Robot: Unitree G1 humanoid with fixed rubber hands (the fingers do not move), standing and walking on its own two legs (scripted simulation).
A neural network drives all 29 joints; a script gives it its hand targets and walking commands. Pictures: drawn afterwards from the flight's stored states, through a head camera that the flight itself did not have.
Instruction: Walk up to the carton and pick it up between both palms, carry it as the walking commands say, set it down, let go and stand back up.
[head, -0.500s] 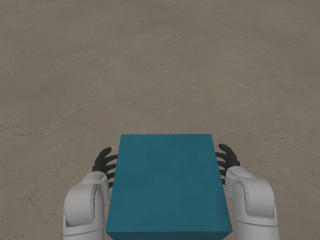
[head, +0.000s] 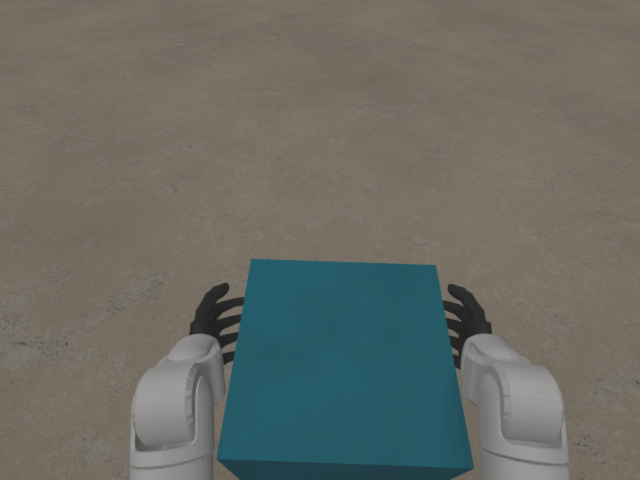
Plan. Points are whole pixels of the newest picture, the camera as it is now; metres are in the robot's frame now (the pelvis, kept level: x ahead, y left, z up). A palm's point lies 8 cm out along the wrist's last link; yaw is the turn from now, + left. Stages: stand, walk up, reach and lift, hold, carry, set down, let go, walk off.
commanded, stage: carry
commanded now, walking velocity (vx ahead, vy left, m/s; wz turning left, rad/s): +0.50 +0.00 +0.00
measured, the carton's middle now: (337, 386) +0.25 +0.00 +0.02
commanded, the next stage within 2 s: none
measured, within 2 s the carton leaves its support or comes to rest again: neither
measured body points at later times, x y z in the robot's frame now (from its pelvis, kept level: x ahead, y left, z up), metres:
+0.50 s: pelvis +0.28 -0.02 +0.02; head +0.27 -0.02 +0.47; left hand +0.56 +0.11 +0.10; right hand +0.54 -0.19 +0.10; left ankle +0.38 +0.05 -0.71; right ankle +0.13 -0.08 -0.70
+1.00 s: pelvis +0.37 -0.07 +0.02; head +0.34 -0.06 +0.47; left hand +0.65 +0.08 +0.11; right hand +0.64 -0.23 +0.11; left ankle +0.38 +0.05 -0.72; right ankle +0.35 -0.18 -0.72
